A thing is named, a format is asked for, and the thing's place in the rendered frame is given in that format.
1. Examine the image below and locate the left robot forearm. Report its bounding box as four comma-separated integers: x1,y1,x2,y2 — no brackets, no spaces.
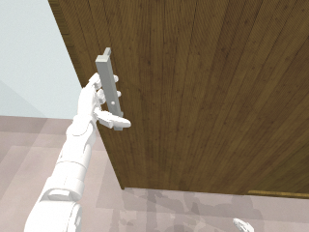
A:
23,114,97,232

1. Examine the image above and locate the left robot upper arm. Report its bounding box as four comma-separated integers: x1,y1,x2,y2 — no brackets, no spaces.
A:
26,200,82,232

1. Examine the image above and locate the wardrobe door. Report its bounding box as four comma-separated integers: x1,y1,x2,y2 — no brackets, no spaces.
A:
58,0,309,195
251,137,309,194

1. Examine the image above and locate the handle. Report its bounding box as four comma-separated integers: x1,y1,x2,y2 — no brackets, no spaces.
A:
95,47,124,131

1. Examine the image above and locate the right robot hand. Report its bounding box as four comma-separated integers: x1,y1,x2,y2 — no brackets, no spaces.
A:
233,218,254,232

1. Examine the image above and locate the left robot hand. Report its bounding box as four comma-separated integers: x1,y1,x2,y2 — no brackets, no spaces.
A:
76,72,131,129

